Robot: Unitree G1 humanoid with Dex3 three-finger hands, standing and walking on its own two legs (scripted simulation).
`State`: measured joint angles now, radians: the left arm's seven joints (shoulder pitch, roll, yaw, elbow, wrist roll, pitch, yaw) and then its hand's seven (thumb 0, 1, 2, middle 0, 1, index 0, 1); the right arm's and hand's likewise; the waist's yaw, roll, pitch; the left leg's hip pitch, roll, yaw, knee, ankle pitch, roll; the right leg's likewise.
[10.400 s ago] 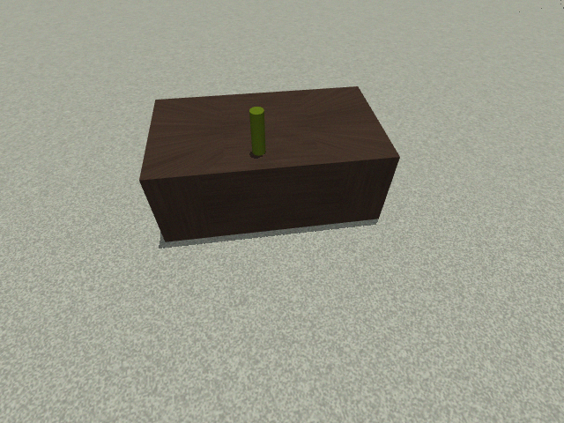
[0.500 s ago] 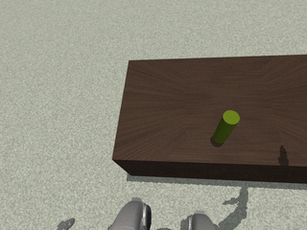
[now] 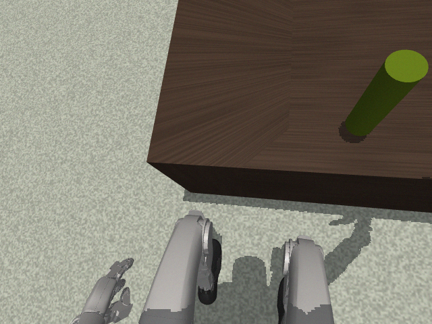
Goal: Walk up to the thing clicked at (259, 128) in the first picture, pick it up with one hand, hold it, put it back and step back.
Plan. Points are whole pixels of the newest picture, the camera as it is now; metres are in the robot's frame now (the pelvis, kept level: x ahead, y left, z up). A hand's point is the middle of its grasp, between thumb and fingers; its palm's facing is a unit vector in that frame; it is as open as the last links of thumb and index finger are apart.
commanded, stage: close in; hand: right
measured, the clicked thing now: (378, 100) +0.52 -0.21 -0.04
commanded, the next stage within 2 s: rest palm in 0.80 s
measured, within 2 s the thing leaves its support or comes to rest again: neither
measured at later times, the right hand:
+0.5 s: hand (400, 110) +0.51 -0.25 -0.05, palm faces +0.16 +0.99 -0.04, open 17.1 cm
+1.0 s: hand (383, 106) +0.52 -0.23 -0.06, palm faces +0.18 +0.98 -0.03, open 17.0 cm
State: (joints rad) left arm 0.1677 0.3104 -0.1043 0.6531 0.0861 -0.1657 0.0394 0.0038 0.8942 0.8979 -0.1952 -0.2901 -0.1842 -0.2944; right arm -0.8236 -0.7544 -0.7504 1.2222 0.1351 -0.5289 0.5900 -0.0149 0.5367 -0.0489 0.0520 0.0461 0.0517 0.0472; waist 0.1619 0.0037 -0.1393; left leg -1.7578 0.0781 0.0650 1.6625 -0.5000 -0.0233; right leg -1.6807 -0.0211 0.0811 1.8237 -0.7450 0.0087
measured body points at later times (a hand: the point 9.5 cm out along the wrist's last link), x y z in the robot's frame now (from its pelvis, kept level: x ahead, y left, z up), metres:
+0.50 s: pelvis -0.05 +0.00 -0.09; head +0.17 -0.04 +0.30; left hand -0.01 +0.27 -0.20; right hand +0.50 -0.31 -0.05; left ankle +0.11 +0.14 -0.49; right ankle +0.03 -0.12 -0.49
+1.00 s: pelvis -0.03 +0.00 -0.08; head +0.20 -0.03 +0.31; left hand +0.04 +0.28 -0.19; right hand +0.51 -0.28 -0.06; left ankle +0.11 +0.14 -0.49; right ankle +0.03 -0.12 -0.49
